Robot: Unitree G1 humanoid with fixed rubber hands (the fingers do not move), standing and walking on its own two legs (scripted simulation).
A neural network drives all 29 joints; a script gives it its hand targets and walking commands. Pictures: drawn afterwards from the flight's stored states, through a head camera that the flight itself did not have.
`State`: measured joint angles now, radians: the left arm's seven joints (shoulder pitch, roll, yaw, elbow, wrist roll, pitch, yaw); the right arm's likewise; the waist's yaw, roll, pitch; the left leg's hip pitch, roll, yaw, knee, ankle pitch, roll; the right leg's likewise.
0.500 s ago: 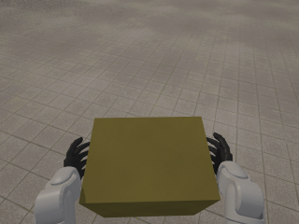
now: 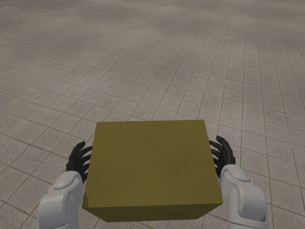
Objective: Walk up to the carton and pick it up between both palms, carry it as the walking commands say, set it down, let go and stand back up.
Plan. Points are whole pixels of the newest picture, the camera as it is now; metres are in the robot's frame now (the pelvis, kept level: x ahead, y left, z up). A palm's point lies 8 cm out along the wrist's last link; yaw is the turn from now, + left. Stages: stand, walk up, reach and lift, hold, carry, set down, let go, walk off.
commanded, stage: carry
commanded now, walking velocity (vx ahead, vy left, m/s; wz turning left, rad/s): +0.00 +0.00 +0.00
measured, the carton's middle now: (151, 174) +0.26 +0.01 +0.00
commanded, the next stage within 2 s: none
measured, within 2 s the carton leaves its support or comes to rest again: neither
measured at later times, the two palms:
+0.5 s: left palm (77, 169) +0.25 +0.19 +0.06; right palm (221, 163) +0.26 -0.17 +0.07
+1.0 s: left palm (65, 190) +0.19 +0.19 +0.08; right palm (230, 181) +0.20 -0.16 +0.09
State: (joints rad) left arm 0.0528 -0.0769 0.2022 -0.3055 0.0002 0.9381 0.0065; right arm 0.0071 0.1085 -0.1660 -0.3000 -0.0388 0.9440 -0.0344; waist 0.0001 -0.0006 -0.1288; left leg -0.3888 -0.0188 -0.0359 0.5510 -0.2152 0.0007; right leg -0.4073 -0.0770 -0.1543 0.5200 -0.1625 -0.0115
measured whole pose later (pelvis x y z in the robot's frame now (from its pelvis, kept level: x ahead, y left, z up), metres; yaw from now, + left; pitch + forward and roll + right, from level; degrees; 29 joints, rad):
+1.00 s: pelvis -0.03 +0.01 -0.01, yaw +0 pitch +0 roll -1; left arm 0.04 -0.10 0.21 -0.48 0.01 1.18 0.03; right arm -0.01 0.11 -0.18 -0.46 -0.05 1.17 -0.03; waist 0.00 0.00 -0.10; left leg -0.41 -0.02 -0.04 0.63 -0.22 0.01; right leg -0.41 -0.08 -0.15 0.57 -0.16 0.00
